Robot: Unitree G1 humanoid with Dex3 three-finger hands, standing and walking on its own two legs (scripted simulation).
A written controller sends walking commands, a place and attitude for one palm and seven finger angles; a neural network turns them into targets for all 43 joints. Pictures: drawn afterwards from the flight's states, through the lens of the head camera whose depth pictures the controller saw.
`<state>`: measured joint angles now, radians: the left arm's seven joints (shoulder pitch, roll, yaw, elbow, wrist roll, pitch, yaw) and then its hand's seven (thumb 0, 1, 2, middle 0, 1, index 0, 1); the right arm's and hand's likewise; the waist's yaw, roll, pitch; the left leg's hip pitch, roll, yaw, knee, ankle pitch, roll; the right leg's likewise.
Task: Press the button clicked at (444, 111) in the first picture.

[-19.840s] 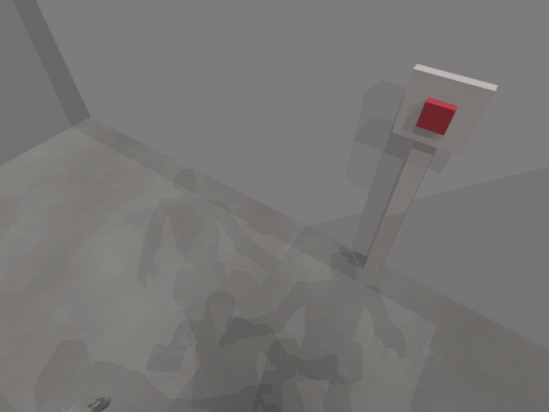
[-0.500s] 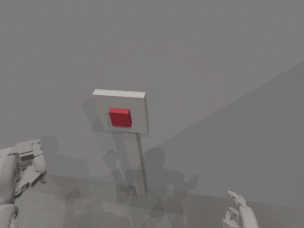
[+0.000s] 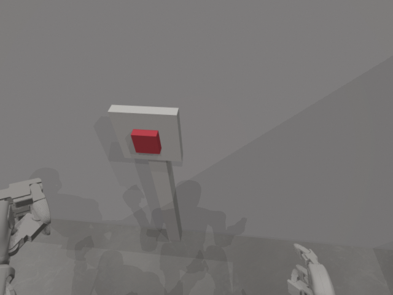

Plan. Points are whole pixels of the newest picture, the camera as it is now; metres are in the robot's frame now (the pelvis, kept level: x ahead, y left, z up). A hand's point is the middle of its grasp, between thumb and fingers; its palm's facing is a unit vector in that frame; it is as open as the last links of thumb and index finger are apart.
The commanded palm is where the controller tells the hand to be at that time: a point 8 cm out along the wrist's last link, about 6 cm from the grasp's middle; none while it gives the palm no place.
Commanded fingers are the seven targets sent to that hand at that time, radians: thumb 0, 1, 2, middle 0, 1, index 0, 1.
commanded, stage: step back with the hand held close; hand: left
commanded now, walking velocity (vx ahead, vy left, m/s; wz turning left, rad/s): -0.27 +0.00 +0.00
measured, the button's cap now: (147, 140) +0.49 +0.19 +0.02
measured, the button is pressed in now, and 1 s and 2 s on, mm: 0 0 0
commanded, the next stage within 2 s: stop stepping back and stand still in 1.36 s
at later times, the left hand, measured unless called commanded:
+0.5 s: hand (13, 256) +0.13 +0.26 +0.15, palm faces +0.35 -0.81 -0.47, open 3.1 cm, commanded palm +0.07 +0.30 +0.17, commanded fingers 0.00 0.90 0.90 -1.30 -1.50 -1.30 -1.50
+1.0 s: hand out of the picture +0.09 +0.27 +0.16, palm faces +0.37 -0.81 -0.45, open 3.1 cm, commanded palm +0.01 +0.31 +0.17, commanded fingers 0.00 0.90 0.90 -1.30 -1.50 -1.30 -1.50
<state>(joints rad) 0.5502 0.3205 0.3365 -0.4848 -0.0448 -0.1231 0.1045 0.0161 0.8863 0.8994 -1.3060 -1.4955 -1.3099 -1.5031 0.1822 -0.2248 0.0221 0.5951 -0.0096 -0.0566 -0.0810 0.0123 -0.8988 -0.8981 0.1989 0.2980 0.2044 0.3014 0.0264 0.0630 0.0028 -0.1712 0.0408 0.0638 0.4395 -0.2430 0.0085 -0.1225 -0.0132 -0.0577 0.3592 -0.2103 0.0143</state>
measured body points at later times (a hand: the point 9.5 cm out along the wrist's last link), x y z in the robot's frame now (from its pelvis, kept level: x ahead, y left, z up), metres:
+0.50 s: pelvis -0.06 +0.02 -0.01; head -0.03 +0.04 +0.44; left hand +0.11 +0.31 +0.17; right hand +0.13 -0.21 -0.08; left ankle +0.00 +0.11 -0.74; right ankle -0.01 -0.13 -0.74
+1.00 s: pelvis -0.11 +0.03 -0.02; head -0.08 +0.06 +0.42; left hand +0.07 +0.31 +0.18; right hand +0.07 -0.22 -0.09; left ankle +0.00 +0.11 -0.74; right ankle -0.03 -0.12 -0.73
